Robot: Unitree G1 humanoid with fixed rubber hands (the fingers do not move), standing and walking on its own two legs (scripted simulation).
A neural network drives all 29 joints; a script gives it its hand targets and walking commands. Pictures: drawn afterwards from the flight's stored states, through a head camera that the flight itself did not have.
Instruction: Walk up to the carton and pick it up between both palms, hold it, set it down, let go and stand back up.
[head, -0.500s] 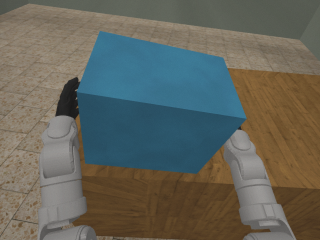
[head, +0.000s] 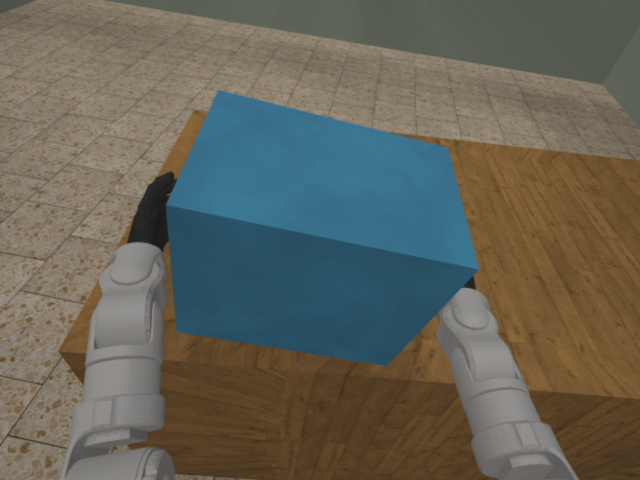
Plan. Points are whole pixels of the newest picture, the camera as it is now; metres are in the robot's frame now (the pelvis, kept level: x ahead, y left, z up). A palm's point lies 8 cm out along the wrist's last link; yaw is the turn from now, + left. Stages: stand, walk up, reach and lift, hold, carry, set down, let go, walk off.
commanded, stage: set down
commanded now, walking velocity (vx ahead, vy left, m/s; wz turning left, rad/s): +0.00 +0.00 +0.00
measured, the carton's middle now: (310, 240) +0.38 +0.04 +0.12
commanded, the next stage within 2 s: none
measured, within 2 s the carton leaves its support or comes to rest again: rests again in 1.94 s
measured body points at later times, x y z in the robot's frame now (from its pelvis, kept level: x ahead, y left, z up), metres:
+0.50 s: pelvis +0.01 +0.01 +0.00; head +0.02 +0.04 +0.45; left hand +0.38 +0.24 +0.08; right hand +0.39 -0.14 +0.07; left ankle +0.03 +0.13 -0.75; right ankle -0.04 -0.09 -0.75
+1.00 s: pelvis +0.01 +0.02 +0.00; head +0.04 +0.05 +0.45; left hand +0.41 +0.25 +0.07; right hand +0.40 -0.12 +0.06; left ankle +0.03 +0.13 -0.75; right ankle -0.04 -0.09 -0.75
